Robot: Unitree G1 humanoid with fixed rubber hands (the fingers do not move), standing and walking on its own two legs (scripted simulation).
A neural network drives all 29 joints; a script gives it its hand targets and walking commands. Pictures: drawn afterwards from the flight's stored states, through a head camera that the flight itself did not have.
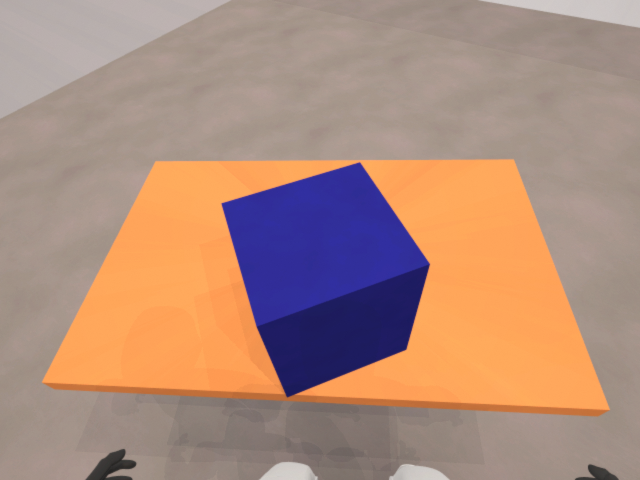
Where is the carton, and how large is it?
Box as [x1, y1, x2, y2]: [221, 162, 429, 396]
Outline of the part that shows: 359,162 221,203 256,326 287,396 404,350 407,345 429,263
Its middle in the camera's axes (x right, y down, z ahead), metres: +0.00 +0.07 +0.59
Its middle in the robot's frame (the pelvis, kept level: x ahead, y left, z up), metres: +0.38 +0.04 -0.03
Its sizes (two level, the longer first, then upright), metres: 0.210 0.200 0.250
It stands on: a table, 0.60 m high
